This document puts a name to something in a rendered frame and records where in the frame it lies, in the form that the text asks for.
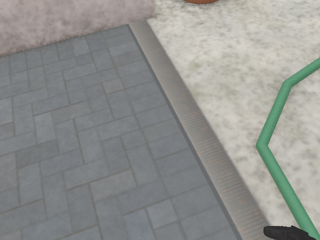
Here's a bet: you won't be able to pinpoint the robot right hand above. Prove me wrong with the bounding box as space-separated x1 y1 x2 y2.
263 225 316 240

